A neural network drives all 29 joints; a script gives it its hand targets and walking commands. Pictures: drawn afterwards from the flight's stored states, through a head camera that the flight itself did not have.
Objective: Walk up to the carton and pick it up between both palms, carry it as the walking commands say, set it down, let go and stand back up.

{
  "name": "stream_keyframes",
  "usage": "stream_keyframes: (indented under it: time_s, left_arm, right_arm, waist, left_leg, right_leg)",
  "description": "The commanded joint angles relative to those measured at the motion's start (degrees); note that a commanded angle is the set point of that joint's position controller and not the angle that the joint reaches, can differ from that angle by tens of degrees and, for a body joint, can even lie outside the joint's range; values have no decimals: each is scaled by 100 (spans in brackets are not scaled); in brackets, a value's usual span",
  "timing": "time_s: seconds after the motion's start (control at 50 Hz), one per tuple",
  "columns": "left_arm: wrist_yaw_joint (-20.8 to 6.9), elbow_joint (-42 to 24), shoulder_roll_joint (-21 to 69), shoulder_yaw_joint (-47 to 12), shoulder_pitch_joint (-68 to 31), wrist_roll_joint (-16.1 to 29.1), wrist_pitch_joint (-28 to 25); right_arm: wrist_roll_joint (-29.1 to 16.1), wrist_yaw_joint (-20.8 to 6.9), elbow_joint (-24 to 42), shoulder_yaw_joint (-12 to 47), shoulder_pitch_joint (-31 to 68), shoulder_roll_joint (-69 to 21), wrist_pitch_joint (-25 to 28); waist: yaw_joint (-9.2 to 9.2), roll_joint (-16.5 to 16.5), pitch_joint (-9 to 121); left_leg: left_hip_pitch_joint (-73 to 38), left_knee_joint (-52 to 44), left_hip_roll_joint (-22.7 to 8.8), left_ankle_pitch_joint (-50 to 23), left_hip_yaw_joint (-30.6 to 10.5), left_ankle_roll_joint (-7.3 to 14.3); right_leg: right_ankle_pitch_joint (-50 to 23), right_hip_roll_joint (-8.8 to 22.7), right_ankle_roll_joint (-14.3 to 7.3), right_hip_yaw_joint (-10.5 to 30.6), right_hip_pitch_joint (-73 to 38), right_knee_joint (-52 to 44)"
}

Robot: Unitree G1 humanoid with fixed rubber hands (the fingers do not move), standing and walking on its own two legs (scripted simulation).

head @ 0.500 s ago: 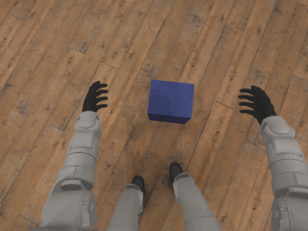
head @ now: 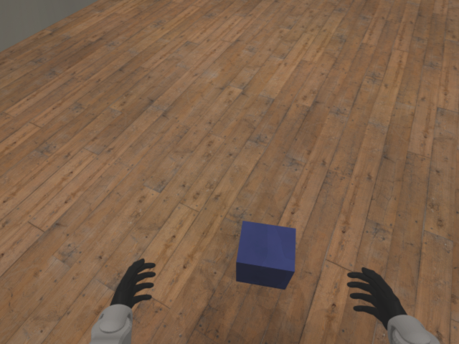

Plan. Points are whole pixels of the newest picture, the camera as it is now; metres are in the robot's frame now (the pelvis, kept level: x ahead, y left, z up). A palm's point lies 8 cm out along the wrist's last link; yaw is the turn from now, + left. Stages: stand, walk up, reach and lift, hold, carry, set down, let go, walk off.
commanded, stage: let go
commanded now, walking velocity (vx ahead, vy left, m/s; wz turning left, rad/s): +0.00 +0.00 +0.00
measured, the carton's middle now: (264, 256) +0.49 -0.11 -0.65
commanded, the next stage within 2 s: stand in 0.48 s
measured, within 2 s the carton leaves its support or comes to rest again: neither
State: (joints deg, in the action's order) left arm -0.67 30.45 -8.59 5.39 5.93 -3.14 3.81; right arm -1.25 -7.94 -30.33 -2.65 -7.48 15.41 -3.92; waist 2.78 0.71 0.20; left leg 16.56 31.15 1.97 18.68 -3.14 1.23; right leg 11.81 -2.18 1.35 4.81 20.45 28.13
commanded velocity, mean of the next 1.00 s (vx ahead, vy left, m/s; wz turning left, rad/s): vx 0.00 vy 0.00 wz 0.00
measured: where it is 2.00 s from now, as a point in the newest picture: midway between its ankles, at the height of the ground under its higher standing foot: outside the picture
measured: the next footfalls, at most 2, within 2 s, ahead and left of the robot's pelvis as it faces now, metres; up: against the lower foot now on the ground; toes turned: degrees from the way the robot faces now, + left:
none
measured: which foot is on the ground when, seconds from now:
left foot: down 0.00-1.00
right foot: down 0.00-1.00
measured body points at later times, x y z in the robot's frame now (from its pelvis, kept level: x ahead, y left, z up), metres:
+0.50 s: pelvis +0.00 -0.02 +0.00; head +0.01 -0.03 +0.45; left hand +0.18 +0.23 -0.06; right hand +0.19 -0.26 -0.08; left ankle -0.03 +0.10 -0.73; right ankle +0.03 -0.13 -0.73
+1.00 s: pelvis +0.04 -0.02 +0.00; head +0.06 -0.04 +0.45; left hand +0.19 +0.26 -0.07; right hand +0.23 -0.27 -0.08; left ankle -0.03 +0.10 -0.73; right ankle +0.03 -0.13 -0.73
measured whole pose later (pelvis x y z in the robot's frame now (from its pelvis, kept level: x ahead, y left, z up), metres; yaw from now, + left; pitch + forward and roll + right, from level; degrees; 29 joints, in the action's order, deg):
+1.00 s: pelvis +0.04 -0.02 +0.00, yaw +2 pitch +1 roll +0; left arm 0.7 33.3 -15.7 3.5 11.3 -2.5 1.3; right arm 2.2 0.2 -30.9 -2.6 -8.5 15.4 -0.8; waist 0.3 2.3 -1.3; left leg 8.7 28.9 1.6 20.9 -5.0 -0.1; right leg 17.1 -2.3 -1.0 2.8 14.5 31.1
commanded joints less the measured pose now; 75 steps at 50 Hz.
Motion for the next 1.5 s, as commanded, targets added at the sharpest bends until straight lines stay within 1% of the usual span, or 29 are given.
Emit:
stream_keyframes:
  time_s: [0.0,0.06,0.12,0.14,0.16,0.24,0.28,0.34,0.36,0.38,0.4,0.46,0.48,0.5,0.54,0.58,0.66,0.68,0.72,0.76,0.8,0.86,0.94,0.98,1.02,1.08,1.2,1.4,1.48]
  left_arm:
    - [-104,-1222,-651,-333,360,87,-33]
    - [-178,-1191,-782,-334,476,152,70]
    - [-226,-1312,-885,-248,604,179,103]
    - [-227,-1300,-885,-233,660,181,118]
    - [-235,-1291,-879,-237,694,211,113]
    - [-218,-1168,-964,-188,685,245,38]
    - [-202,-1139,-1018,-192,588,274,-1]
    - [-138,-1054,-985,-257,556,334,-22]
    - [-116,-961,-990,-276,581,375,-12]
    - [-115,-935,-980,-314,533,411,-7]
    - [-110,-861,-934,-351,563,420,4]
    - [-196,-742,-843,-457,569,469,0]
    - [5,-114,-1427,29,590,42,-150]
    - [97,-110,-1678,104,509,-37,-195]
    - [140,-105,-1689,117,345,-92,-245]
    - [117,-32,-1607,62,307,-74,-330]
    - [81,66,-1599,51,270,-4,-422]
    - [82,69,-1630,54,266,-3,-433]
    - [82,90,-1702,49,278,30,-446]
    - [107,134,-1730,43,334,53,-459]
    - [129,181,-1737,39,373,62,-478]
    - [161,224,-1748,48,407,90,-458]
    - [181,287,-1711,36,442,92,-426]
    - [176,327,-1710,38,473,97,-418]
    - [177,320,-1719,42,416,93,-425]
    - [184,345,-1728,47,365,80,-432]
    - [161,400,-1809,68,376,72,-483]
    - [110,421,-1845,89,321,65,-571]
    - [97,416,-1873,100,311,70,-592]
  right_arm:
    - [-11,83,1279,27,-297,312,-40]
    - [75,152,1212,24,-333,339,-131]
    - [140,215,1292,-24,-382,346,-150]
    - [139,227,1309,-16,-388,341,-160]
    - [155,248,1298,-14,-440,359,-160]
    - [188,345,1338,51,-422,309,-325]
    - [249,420,1418,31,-285,308,-467]
    - [244,483,1352,120,-221,279,-700]
    - [237,507,1387,106,-174,295,-745]
    - [248,538,1349,94,-185,270,-794]
    - [265,552,1322,100,-147,258,-843]
    - [370,597,1186,11,-257,230,-903]
    - [319,775,401,-297,69,1133,-357]
    - [374,797,312,-279,-75,1131,-137]
    - [469,777,167,-282,-128,1102,71]
    - [493,739,50,-317,-256,1063,210]
    - [452,722,7,-323,-164,1114,356]
    - [446,740,-10,-321,-155,1129,386]
    - [415,738,-20,-329,-168,1165,428]
    - [385,766,-88,-349,-183,1229,455]
    - [354,810,-152,-343,-278,1208,469]
    - [319,862,-194,-326,-251,1211,479]
    - [315,907,-241,-358,-312,1228,475]
    - [332,920,-242,-372,-305,1252,478]
    - [327,933,-255,-365,-302,1250,483]
    - [334,939,-278,-361,-247,1274,507]
    - [343,928,-287,-350,-222,1274,564]
    - [384,890,-322,-356,-169,1322,627]
    - [403,876,-354,-367,-172,1324,651]
  waist:
    - [-282,494,135]
    - [-232,179,34]
    - [-251,-86,287]
    - [-286,-86,262]
    - [-225,-163,306]
    - [-255,-190,499]
    - [-290,-227,564]
    - [-402,-12,525]
    - [-452,-83,453]
    - [-443,-85,408]
    - [-501,-48,357]
    - [-489,-210,221]
    - [-201,162,464]
    - [-198,67,274]
    - [-185,-138,-40]
    - [-188,-201,-58]
    - [-248,-201,221]
    - [-269,-273,230]
    - [-257,-204,361]
    - [-256,-88,563]
    - [-199,-136,781]
    - [-232,-116,1010]
    - [-226,-115,1178]
    - [-248,-6,1209]
    - [-233,-70,1187]
    - [-226,5,1099]
    - [-248,-94,913]
    - [-289,-134,487]
    - [-293,-176,403]
  left_leg:
    - [466,-1570,-314,-488,-136,-153]
    - [264,-1466,-221,-595,-57,-183]
    - [-241,-1168,-82,-1273,15,-219]
    - [-297,-1127,-57,-1330,35,-225]
    - [-398,-1070,-48,-1532,24,-222]
    - [-558,-882,-29,-1872,41,-183]
    - [-658,-809,-62,-1882,55,-159]
    - [-756,-773,-140,-1838,53,-157]
    - [-756,-783,-165,-1787,37,-153]
    - [-767,-765,-169,-1680,46,-145]
    - [-763,-799,-177,-1613,38,-154]
    - [-844,-745,-173,-1441,55,-173]
    - [-519,-513,-336,-31,-301,-148]
    - [-166,-692,-322,763,-439,-99]
    - [293,-725,-265,1479,-531,-46]
    - [270,-680,-202,1443,-534,12]
    - [-67,-626,-290,553,-599,9]
    - [-138,-590,-304,253,-603,-10]
    - [-357,-460,-360,-360,-609,-31]
    - [-550,-363,-418,-1040,-555,-70]
    - [-719,-292,-465,-1592,-508,-100]
    - [-856,-184,-524,-2491,-436,-121]
    - [-1067,-147,-582,-3159,-367,-113]
    - [-1116,-174,-596,-3131,-363,-103]
    - [-1082,-229,-617,-3011,-396,-95]
    - [-1021,-295,-611,-2746,-405,-93]
    - [-857,-450,-607,-2112,-462,-60]
    - [-525,-713,-567,-770,-589,-24]
    - [-491,-692,-544,-564,-580,-2]
  right_leg:
    - [-819,-257,122,-745,-2595,-26]
    - [-863,-214,24,-653,-2598,-111]
    - [-1075,-172,-37,-572,-2477,-200]
    - [-1054,-154,-29,-567,-2440,-223]
    - [-1166,-161,-23,-552,-2368,-209]
    - [-1350,-96,22,-511,-2358,-118]
    - [-1223,-74,13,-513,-2260,-55]
    - [-885,-73,-47,-518,-2046,17]
    - [-772,-74,-64,-525,-2010,13]
    - [-676,-87,-73,-504,-1960,8]
    - [-540,-136,-87,-493,-1921,8]
    - [-273,-241,-100,-436,-1749,-74]
    - [168,272,-115,14,-662,-117]
    - [824,250,-119,42,-596,-158]
    - [1711,308,-203,205,-277,-324]
    - [2078,352,-196,292,-116,-456]
    - [1233,324,-160,242,-417,-341]
    - [1089,322,-168,267,-435,-325]
    - [629,372,-202,278,-519,-277]
    - [-280,402,-226,275,-721,-135]
    - [-1151,456,-252,277,-973,10]
    - [-2057,487,-264,214,-1228,206]
    - [-2548,469,-300,147,-1345,357]
    - [-2484,478,-303,132,-1366,356]
    - [-2344,473,-314,126,-1367,347]
    - [-2122,472,-318,160,-1336,265]
    - [-1752,519,-328,227,-1288,114]
    - [-630,508,-350,436,-961,-156]
    - [-369,517,-357,525,-848,-243]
